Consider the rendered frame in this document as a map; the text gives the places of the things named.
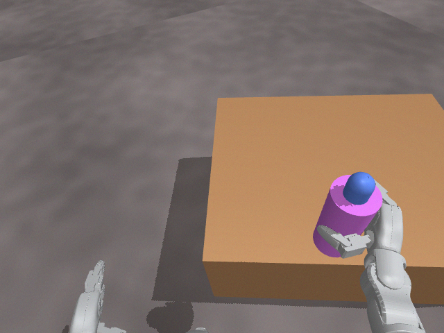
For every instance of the bottle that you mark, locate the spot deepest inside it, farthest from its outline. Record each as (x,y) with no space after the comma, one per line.
(352,202)

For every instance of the right robot hand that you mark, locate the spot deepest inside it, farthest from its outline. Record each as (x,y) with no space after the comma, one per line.
(384,231)

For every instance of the right robot arm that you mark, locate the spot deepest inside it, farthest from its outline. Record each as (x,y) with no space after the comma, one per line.
(387,288)

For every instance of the left robot hand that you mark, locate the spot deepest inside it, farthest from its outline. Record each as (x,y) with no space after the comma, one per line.
(89,305)

